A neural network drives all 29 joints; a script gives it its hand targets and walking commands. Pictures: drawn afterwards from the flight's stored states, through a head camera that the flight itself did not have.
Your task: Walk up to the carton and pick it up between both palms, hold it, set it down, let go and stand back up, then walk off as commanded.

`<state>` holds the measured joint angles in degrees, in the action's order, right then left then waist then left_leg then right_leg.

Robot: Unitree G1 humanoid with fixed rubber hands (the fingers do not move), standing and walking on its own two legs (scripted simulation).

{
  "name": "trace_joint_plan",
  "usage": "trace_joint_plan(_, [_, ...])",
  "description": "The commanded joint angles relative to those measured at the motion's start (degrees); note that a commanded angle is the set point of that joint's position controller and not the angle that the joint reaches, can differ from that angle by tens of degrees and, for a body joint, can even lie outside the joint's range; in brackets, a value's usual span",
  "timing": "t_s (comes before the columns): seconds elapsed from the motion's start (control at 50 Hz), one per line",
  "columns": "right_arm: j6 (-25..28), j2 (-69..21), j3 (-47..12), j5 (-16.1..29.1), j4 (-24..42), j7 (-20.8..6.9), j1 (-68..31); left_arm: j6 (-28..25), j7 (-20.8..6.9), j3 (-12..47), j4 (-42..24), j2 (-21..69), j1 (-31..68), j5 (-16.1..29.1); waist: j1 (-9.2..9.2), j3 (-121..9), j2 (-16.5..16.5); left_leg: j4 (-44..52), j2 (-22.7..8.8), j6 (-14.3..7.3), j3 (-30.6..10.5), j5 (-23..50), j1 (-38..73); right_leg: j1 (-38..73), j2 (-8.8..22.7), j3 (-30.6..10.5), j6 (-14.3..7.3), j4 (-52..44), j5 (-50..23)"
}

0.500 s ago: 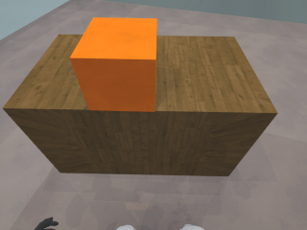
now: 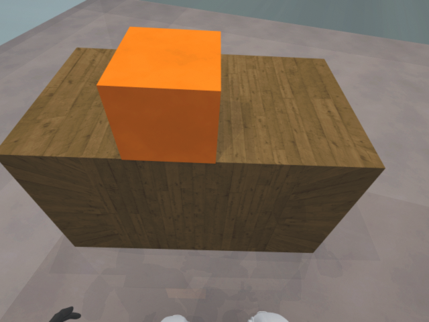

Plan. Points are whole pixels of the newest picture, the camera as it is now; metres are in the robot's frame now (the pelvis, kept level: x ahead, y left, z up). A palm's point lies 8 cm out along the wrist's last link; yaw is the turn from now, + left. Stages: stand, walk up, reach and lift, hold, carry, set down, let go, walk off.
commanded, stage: walk up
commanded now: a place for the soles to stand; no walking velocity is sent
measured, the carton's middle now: (172, 94) +0.70 +0.16 +0.03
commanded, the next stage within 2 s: none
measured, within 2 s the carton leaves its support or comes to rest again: neither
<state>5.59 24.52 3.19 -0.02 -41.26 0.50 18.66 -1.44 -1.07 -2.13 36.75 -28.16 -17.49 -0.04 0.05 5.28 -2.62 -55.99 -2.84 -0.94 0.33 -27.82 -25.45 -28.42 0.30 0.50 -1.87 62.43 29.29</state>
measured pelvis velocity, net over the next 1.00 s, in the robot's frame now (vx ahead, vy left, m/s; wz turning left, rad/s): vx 0.03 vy -0.02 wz -0.02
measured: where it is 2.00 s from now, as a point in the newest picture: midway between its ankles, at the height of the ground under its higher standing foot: outside the picture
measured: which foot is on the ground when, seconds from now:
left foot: down 0.00-0.14, up 0.16-0.40, down 0.42-1.00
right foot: up 0.00-0.10, down 0.12-1.00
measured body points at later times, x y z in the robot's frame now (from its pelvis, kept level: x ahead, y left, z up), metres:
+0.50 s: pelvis +0.02 -0.02 +0.00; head +0.05 -0.02 +0.45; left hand +0.12 +0.30 -0.09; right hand +0.11 -0.35 -0.09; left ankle +0.05 +0.09 -0.69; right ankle +0.05 -0.14 -0.67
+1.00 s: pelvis +0.03 -0.02 +0.00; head +0.06 +0.00 +0.45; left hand +0.15 +0.30 -0.10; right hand +0.12 -0.35 -0.08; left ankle +0.05 +0.09 -0.69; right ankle +0.06 -0.16 -0.68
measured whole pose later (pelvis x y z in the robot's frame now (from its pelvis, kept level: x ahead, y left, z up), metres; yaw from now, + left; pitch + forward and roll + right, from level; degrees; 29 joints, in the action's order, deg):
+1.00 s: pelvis +0.03 -0.02 +0.00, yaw -1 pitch -1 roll -2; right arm 5.0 24.3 3.0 0.0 -41.3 0.5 17.7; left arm -2.3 -0.3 -2.1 36.7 -26.6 -17.2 0.0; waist 0.0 5.7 -1.2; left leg -56.7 -2.3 -0.9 0.6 -28.3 -27.1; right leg -27.5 0.3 1.6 -1.5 56.4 29.6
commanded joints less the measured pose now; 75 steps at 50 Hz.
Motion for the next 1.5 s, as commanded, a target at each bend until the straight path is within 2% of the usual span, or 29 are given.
trace_joint_plan(0.0, [0.12, 20.26, 5.76, -2.26, 1.37, 1.38, -1.22, -2.15, -0.36, -5.10, 0.72, -8.78, -1.47, -1.53, 0.22, -0.89, 14.65, 23.77, -12.71, -13.44, -20.17, 4.21, 2.36, -2.82, 1.33, 2.36, -0.68, -13.56, 2.11])
trace_joint_plan(0.04, [-0.22, 15.89, 4.17, -1.64, 2.38, 1.18, -5.71, -3.32, 0.43, -5.35, 3.72, -8.70, -8.64, -1.68, -4.67, -4.83, 9.82, 8.47, -8.31, -9.47, -11.62, 14.47, -4.30, 11.12, -1.13, 1.50, -1.89, -24.86, -3.31])
trace_joint_plan(0.06, [-0.42, 12.32, 3.18, -1.01, 3.71, 1.08, -6.34, -3.93, 1.03, -6.98, 4.47, -12.20, -14.30, -2.14, -7.80, -7.87, 0.07, -7.72, -3.23, -5.51, -3.25, 17.10, -15.25, 24.56, 3.37, -8.39, -3.54, -29.72, -4.29])
trace_joint_plan(0.08, [-0.18, 6.27, 1.31, -0.23, 5.13, 1.29, -6.15, -4.17, 1.63, -7.93, 4.29, -16.88, -15.37, -2.01, -7.76, -7.40, -14.94, -18.03, 4.33, -1.43, 1.75, -1.14, -25.87, 26.79, 16.32, -35.16, -6.23, -38.66, -12.01])
trace_joint_plan(0.12, [-1.22, 13.15, 2.91, -0.62, 3.51, 1.71, -5.74, -3.31, 2.04, -7.62, 2.37, -17.87, -9.39, -1.26, -5.53, -6.03, 0.62, -15.87, 0.44, -1.14, -2.65, -7.80, -24.72, 23.82, 21.09, -43.02, -11.08, -39.85, -4.97])
trace_joint_plan(0.24, [-0.46, 12.29, 3.39, -0.44, 0.87, 1.06, -1.53, -3.51, 2.18, -6.07, 0.62, -13.31, -5.29, -1.15, -2.77, -5.51, -3.15, -1.46, -1.00, -1.26, -1.20, -7.40, -12.79, 16.46, 15.92, -26.50, -10.58, -30.95, -27.76])
trace_joint_plan(0.34, [1.16, 12.00, 4.28, -1.11, -2.00, 1.54, 6.29, -1.81, 0.94, -4.08, -1.96, -10.29, 2.90, -1.28, 3.59, -6.37, -5.11, 16.94, 2.58, -3.66, 0.32, 2.42, 11.67, -5.28, 10.03, -15.06, -9.13, -19.38, -13.66])
trace_joint_plan(0.38, [1.88, 20.29, 6.50, -2.29, -2.16, 2.06, 11.85, -1.66, 1.06, -2.12, -3.99, -3.38, 5.63, -1.12, 6.13, -6.20, 16.32, 30.66, -15.10, -10.92, -34.37, -4.16, 22.18, -24.47, -1.15, 0.21, -0.62, 6.56, -2.39])
trace_joint_plan(0.4, [1.50, 21.87, 6.49, -1.84, -1.24, 2.35, 10.24, -1.49, 1.59, -2.84, -2.91, -5.83, 4.69, -1.27, 5.21, -6.12, 10.66, 32.82, -20.72, -13.93, -41.33, -1.82, 20.07, -24.93, -0.80, -1.31, -0.35, 4.64, 7.06])
trace_joint_plan(0.44, [0.67, 20.51, 5.75, -1.25, -0.33, 1.91, 2.58, -1.99, 1.32, -3.97, -1.78, -10.19, 4.09, -1.79, 3.08, -2.10, 9.51, 30.68, -21.38, -17.51, -38.41, -0.22, 11.42, -17.09, 2.74, -2.89, -0.05, -0.15, 8.40])
trace_joint_plan(0.54, [-0.39, 15.17, 3.87, -1.78, 2.63, 0.76, -6.81, -3.15, 0.74, -5.57, 3.39, -9.00, -9.40, -1.57, -4.54, -4.74, 8.87, 15.80, -8.77, -8.85, -14.37, 5.47, -8.23, 10.36, 0.02, -0.82, -2.32, -16.90, -3.49])
trace_joint_plan(0.58, [-0.93, 8.86, 2.34, -0.83, 4.01, 0.87, -7.98, -3.98, 1.77, -6.83, 3.85, -13.79, -13.00, -2.13, -7.02, -6.11, -9.43, -10.24, 2.38, -1.90, 0.09, 4.41, -21.95, 21.72, 12.54, -28.86, -7.47, -34.90, -1.16])
trace_joint_plan(0.6, [-1.27, 9.25, 2.20, -1.12, 3.93, 1.39, -8.27, -4.25, 1.91, -6.83, 2.84, -14.51, -10.59, -1.61, -5.86, -5.08, -5.71, -9.86, 3.01, -1.71, -1.30, -7.80, -25.19, 21.66, 19.76, -39.83, -11.97, -37.92, -6.51])
trace_joint_plan(0.76, [0.57, 12.75, 4.21, -0.99, -1.18, 0.92, 3.21, -2.59, 1.41, -4.30, -1.28, -11.12, 2.38, -1.48, 2.26, -7.06, -1.89, 12.43, 0.44, -3.61, -1.00, 3.35, 7.65, -1.66, 10.40, -16.36, -7.82, -23.02, -10.41])
trace_joint_plan(0.8, [1.32, 18.06, 5.66, -2.23, -2.00, 1.47, 7.53, -1.90, 1.50, -2.67, -2.92, -4.66, 6.13, -0.99, 5.25, -5.20, 17.37, 28.02, -12.89, -10.55, -29.96, -0.99, 16.69, -19.26, 0.10, -0.58, -0.87, 0.44, -4.85])
trace_joint_plan(0.82, [1.14, 21.57, 6.07, -2.01, -0.95, 1.69, 6.85, -1.70, 1.85, -3.55, -2.39, -7.27, 5.80, -1.39, 4.82, -4.97, 13.64, 31.88, -19.78, -16.07, -40.53, 0.05, 16.17, -21.25, -0.73, -0.34, -0.33, 2.19, 7.48])
trace_joint_plan(0.92, [0.40, 17.01, 4.56, -1.82, 1.25, 1.63, -1.38, -2.55, 0.84, -4.37, 1.30, -7.89, -1.41, -1.42, -0.14, -6.47, 10.61, 20.37, -12.86, -12.13, -22.24, 22.51, 8.36, -3.19, 1.20, 0.41, -1.02, -11.40, -0.14])
trace_joint_plan(0.94, [-2.38, 17.67, 5.88, -3.82, 6.50, -0.96, -7.38, -5.31, 2.58, -5.87, 5.35, -11.88, -12.38, 0.78, -3.23, -7.07, 19.43, 12.85, -6.13, -10.36, -12.04, 14.24, -2.14, 9.13, 0.25, 2.21, -2.06, -19.53, -0.58])
trace_joint_plan(0.96, [-3.47, 12.41, 4.83, -3.72, 8.83, -1.87, -11.91, -6.50, 3.80, -7.27, 7.78, -14.88, -21.09, 0.36, -7.62, -8.60, 9.56, -2.08, -0.90, -6.68, -5.46, 12.86, -16.97, 25.63, 4.77, -7.96, -3.96, -28.78, -0.44])
trace_joint_plan(0.98, [-3.86, 8.37, 3.47, -3.48, 10.14, -2.05, -11.59, -6.79, 4.71, -9.73, 8.72, -22.26, -25.54, -0.26, -10.29, -9.38, -8.30, -20.22, 5.44, -2.06, -0.20, 2.00, -32.99, 34.37, 20.24, -38.25, -8.42, -37.50, -0.23])
trace_joint_plan(1.0, [-4.53, 12.02, 4.22, -4.03, 9.92, -1.70, -13.99, -6.69, 5.28, -9.16, 7.03, -21.43, -22.52, 0.46, -8.27, -8.11, 1.92, -21.85, 3.04, -0.98, -7.51, -6.19, -36.00, 33.64, 26.66, -48.99, -11.85, -39.13, -6.57])
trace_joint_plan(1.08, [-5.06, 13.68, 5.86, -4.48, 7.48, -2.59, -9.41, -7.19, 7.20, -8.34, 5.24, -18.61, -12.83, -0.12, -2.05, -3.93, 7.43, -18.80, -3.36, 0.16, -6.46, -5.35, -31.05, 26.76, 23.67, -35.23, -13.47, -32.92, -23.00])
trace_joint_plan(1.22, [-5.75, 13.87, 7.17, -3.39, 7.12, -4.52, -8.68, -7.44, 7.18, -8.54, 2.82, -19.87, -10.42, -1.11, -1.67, -4.57, -8.83, -10.20, -4.41, -0.87, -3.70, -3.86, -21.67, 15.64, 20.21, -25.83, -15.67, -30.42, -12.11])
trace_joint_plan(1.3, [-4.43, 15.04, 8.50, -2.07, 4.14, -4.94, -0.32, -6.85, 6.70, -7.57, 1.17, -18.60, -1.46, -1.32, 4.63, -5.80, -13.11, 5.73, -2.46, -2.05, -2.51, 0.74, 4.09, -4.11, 15.10, -14.30, -11.19, -21.28, -2.54])
trace_joint_plan(1.32, [-3.80, 16.50, 9.52, -1.94, -0.48, -4.52, 9.50, -5.95, 6.20, -6.16, 0.88, -14.66, 1.56, -2.04, 9.74, -8.65, -2.93, 12.10, 1.06, -1.96, -3.68, -2.10, 21.12, -16.13, 9.47, -6.51, -6.87, -3.69, 1.52])
trace_joint_plan(1.34, [-3.33, 21.09, 10.64, -2.82, -2.18, -3.31, 17.37, -5.78, 6.07, -3.64, 1.04, -5.33, -1.10, -1.88, 13.77, -8.85, 20.84, 25.41, -7.55, -1.68, -21.64, -15.32, 25.50, -27.26, 2.29, 2.51, -0.44, 18.61, 3.50])
trace_joint_plan(1.36, [-2.94, 22.92, 10.41, -1.87, -0.14, -2.55, 12.24, -5.47, 6.50, -2.60, 0.00, -5.79, -1.37, -0.93, 10.72, -5.57, 22.62, 36.80, -14.39, -3.45, -41.67, -19.87, 20.47, -32.38, -2.88, 1.68, 0.45, 23.28, 7.80])
trace_joint_plan(1.4, [-3.26, 25.52, 10.17, -1.07, 0.64, -2.43, 6.16, -5.00, 6.53, -4.83, 0.55, -14.65, 1.41, -0.98, 9.27, -2.55, 11.90, 43.51, -18.65, -4.52, -51.59, -23.96, 17.60, -31.97, -0.16, -4.98, 0.00, 25.51, 4.62])
trace_joint_plan(1.48, [-2.15, 16.37, 7.58, -1.62, 1.74, -1.45, 1.48, -3.89, 5.14, -5.40, 4.03, -12.57, -4.76, 1.61, 3.59, 3.63, 5.23, 38.63, -11.35, 8.12, -27.46, 4.20, 8.98, -21.80, 3.31, -6.31, 0.38, 21.33, -9.34])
